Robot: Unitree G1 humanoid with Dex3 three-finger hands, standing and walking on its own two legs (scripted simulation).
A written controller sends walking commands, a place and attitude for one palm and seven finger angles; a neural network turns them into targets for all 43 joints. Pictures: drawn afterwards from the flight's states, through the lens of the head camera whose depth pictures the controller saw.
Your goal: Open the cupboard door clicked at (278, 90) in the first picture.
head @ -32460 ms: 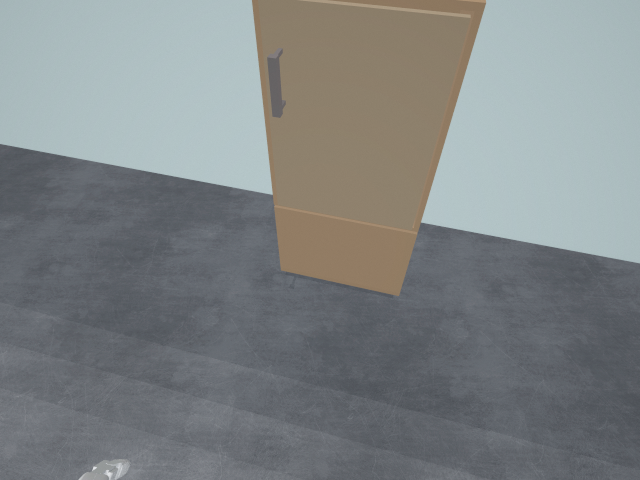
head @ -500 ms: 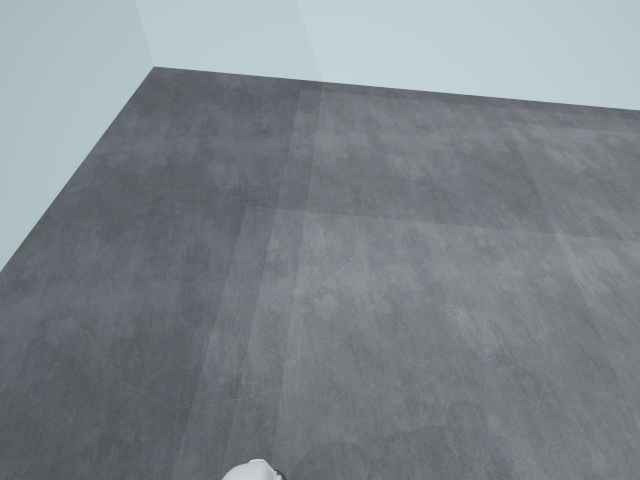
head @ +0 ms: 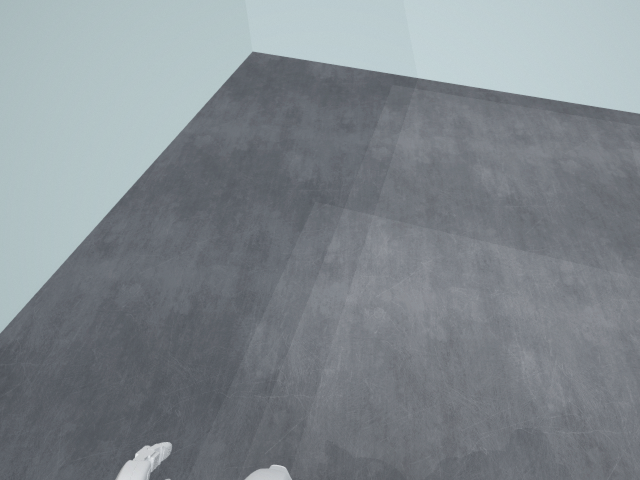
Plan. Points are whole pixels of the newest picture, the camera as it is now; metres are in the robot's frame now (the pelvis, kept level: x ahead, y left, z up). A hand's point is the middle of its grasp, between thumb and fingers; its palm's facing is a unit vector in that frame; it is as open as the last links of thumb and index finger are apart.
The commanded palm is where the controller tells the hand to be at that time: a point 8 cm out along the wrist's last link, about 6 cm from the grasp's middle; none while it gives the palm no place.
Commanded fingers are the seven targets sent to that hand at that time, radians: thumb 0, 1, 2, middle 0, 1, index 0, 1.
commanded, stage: turn to face it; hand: left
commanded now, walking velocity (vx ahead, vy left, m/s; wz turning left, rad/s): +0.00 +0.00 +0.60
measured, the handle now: out of the picture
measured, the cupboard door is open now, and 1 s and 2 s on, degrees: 44 44 44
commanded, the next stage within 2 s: none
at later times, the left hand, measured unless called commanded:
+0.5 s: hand out of the picture +0.01 +0.22 -0.17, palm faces +0.36 -0.89 -0.27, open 7.4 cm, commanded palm none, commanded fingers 0.00 0.90 0.90 -0.20 -0.30 -0.20 -0.30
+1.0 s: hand out of the picture -0.01 +0.14 -0.16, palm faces +0.64 -0.74 -0.21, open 7.4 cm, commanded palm none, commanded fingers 0.00 0.90 0.90 -0.20 -0.30 -0.20 -0.30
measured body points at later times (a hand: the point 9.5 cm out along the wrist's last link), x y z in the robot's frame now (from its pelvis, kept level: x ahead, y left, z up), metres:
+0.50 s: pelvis +0.03 -0.01 +0.00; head +0.07 +0.02 +0.45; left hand -0.01 +0.27 -0.15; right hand +0.24 -0.21 -0.12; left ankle +0.02 +0.10 -0.73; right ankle +0.06 -0.15 -0.66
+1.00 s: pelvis +0.06 -0.05 +0.00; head +0.10 +0.00 +0.45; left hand -0.05 +0.18 -0.15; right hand +0.30 -0.18 -0.13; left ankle -0.01 +0.04 -0.71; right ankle +0.12 -0.15 -0.73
